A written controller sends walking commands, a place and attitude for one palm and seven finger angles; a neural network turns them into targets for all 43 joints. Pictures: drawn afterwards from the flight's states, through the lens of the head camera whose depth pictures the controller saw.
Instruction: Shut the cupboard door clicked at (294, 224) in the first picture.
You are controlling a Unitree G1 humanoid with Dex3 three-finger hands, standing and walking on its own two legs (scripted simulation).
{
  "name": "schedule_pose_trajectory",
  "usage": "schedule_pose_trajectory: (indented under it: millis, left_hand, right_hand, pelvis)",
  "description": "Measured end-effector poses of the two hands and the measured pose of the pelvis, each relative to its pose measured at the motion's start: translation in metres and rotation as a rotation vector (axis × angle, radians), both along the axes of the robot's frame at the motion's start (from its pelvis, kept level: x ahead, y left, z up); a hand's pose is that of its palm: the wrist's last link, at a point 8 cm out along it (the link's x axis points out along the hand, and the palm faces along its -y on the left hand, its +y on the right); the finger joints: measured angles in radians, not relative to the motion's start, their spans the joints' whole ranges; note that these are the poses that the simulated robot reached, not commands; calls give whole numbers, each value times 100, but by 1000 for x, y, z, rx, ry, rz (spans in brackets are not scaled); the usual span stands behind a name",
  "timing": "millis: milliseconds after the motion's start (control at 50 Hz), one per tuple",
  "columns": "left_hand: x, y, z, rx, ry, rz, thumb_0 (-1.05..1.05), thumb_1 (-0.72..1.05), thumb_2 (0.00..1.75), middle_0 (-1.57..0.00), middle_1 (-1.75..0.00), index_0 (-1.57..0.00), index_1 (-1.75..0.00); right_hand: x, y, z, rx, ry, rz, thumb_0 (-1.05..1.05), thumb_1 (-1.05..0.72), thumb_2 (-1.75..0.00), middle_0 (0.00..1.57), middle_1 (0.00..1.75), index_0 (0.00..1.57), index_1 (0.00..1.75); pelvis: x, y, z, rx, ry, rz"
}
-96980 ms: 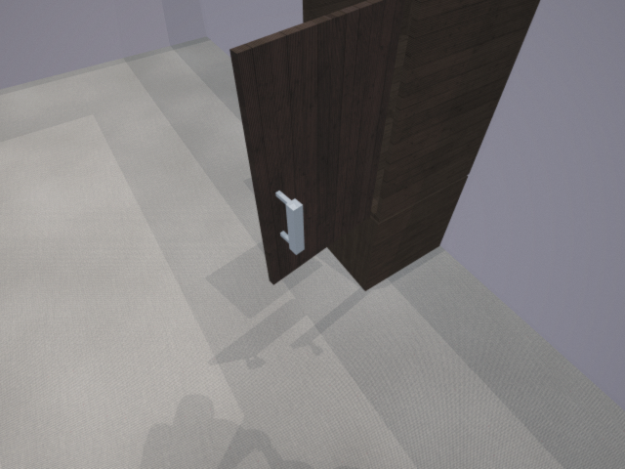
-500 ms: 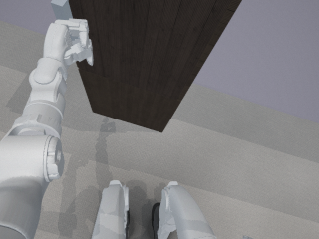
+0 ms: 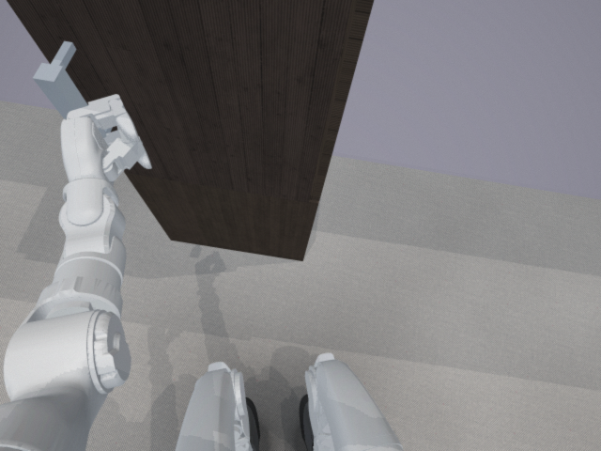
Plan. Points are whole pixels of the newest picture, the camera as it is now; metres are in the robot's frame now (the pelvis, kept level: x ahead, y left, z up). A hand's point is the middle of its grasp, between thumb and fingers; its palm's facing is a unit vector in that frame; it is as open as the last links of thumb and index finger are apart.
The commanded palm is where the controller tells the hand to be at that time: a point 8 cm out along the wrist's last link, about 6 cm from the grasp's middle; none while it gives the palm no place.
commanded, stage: pull the fist back off the door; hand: left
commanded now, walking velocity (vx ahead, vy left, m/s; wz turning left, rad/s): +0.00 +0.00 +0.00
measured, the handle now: (84, 102) +0.58 +0.23 +0.03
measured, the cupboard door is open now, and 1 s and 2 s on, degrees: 0 0 0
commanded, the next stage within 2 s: draw the hand back to the body in 0.30 s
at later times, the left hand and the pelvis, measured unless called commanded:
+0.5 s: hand (138, 182) +0.44 +0.15 +0.05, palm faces +0.08 -1.00 -0.01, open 3.1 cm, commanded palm +0.40 +0.20 +0.06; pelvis +0.02 +0.00 +0.02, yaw +2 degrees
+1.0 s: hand (14, 244) +0.33 +0.20 +0.16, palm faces +0.12 -0.98 -0.13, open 3.1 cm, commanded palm +0.29 +0.26 +0.18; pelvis +0.03 +0.00 +0.10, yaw +3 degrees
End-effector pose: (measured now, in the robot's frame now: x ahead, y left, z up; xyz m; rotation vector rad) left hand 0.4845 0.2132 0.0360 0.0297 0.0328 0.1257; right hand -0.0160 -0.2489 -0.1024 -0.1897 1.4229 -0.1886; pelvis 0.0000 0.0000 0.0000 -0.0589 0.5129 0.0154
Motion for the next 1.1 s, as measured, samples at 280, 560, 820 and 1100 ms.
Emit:
schedule_pose_trajectory:
  millis: [280,560,820,1100]
  left_hand:
    - [-63,-3,-3,-39,-36,-47,2,90,90,-130,-150,-130,-150]
    - [-81,-3,29,-2,-75,-36,2,89,90,-130,-150,-130,-150]
    - [-145,28,98,10,-79,-16,2,90,90,-130,-150,-130,-150]
    - [-208,54,158,198,44,93,2,89,90,-113,-132,-113,-132]
  right_hand:
    - [145,-10,19,-39,-240,150,0,-90,-90,20,30,20,30]
    - [174,13,24,31,-338,144,0,-91,-90,20,30,20,30]
    - [157,16,77,23,-380,132,1,-90,-90,20,30,21,30]
    - [232,24,149,-18,-657,137,1,-90,-90,20,30,20,30]
  pelvis:
    - [27,2,20,6,-47,44]
    - [26,5,29,18,-96,28]
    - [29,0,77,29,-250,51]
    - [43,8,117,49,-399,45]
